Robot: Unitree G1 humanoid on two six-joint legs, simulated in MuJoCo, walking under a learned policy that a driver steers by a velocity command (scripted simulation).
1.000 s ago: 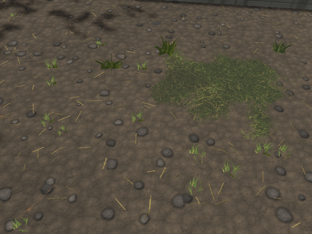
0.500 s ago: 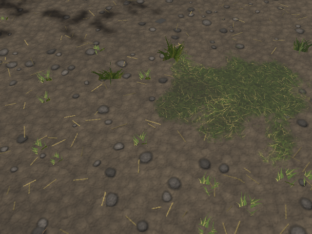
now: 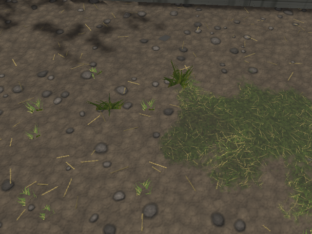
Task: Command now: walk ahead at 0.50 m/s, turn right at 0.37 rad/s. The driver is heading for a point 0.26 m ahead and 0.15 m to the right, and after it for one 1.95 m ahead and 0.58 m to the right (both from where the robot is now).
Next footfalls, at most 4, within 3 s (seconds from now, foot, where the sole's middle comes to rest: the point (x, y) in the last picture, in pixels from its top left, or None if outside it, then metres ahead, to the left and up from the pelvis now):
0.48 right None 0.38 -0.13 -0.76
1.04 left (199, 166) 0.75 -0.13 -0.76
1.58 right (260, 141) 0.92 -0.44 -0.76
2.16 left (247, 88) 1.27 -0.42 -0.76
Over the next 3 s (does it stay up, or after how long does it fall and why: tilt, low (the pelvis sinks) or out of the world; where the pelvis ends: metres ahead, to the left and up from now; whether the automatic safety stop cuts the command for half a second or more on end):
stays up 1.47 -0.63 0.02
